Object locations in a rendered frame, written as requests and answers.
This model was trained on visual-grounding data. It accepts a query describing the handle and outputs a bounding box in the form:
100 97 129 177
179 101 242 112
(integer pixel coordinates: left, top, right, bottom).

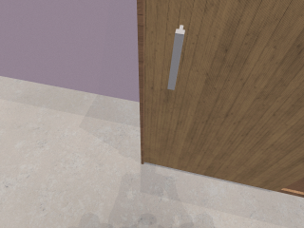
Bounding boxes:
167 25 185 90

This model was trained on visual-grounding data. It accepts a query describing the wardrobe door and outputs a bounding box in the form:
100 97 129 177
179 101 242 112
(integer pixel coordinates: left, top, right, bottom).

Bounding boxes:
143 0 304 191
284 178 304 192

